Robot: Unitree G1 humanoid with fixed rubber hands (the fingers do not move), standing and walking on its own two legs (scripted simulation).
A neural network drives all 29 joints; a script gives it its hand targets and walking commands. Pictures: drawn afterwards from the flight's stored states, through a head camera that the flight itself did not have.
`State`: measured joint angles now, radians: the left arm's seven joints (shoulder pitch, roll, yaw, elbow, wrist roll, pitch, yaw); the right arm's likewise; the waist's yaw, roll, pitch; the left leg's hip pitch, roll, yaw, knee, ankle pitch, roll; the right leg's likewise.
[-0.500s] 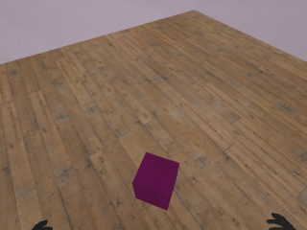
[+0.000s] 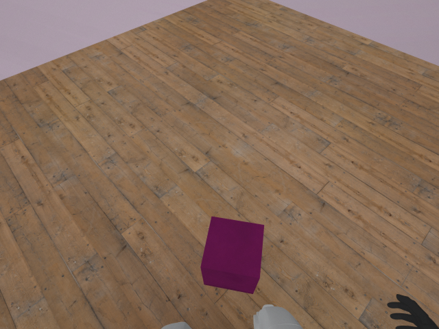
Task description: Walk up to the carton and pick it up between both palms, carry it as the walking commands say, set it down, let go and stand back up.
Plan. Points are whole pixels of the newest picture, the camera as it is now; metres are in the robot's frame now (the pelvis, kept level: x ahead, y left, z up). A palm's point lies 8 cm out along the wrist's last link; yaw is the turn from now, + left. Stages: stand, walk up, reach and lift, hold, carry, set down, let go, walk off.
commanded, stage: walk up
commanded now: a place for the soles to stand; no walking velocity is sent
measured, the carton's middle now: (232, 256) +0.45 -0.03 -0.63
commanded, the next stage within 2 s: none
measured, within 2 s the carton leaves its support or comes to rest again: neither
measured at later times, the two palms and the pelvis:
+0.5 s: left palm (62, 295) +0.19 +0.31 -0.07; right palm out of the picture +0.08 -0.37 -0.09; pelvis +0.02 -0.01 -0.01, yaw -8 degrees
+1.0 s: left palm (59, 321) +0.15 +0.30 -0.07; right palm out of the picture +0.00 -0.36 -0.08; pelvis -0.03 -0.01 +0.00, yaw -9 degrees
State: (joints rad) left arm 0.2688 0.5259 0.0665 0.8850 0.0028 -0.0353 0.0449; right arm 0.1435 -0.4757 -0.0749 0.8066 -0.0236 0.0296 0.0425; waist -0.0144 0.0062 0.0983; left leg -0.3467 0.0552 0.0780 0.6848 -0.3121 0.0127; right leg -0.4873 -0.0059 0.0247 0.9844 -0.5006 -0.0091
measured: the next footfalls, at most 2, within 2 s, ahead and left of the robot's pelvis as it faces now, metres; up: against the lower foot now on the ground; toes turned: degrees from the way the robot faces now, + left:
right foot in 0.16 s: +0.06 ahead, -0.12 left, +0.00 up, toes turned -6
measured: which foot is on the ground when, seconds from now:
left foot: down 0.00-1.00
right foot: up 0.00-0.14, down 0.16-1.00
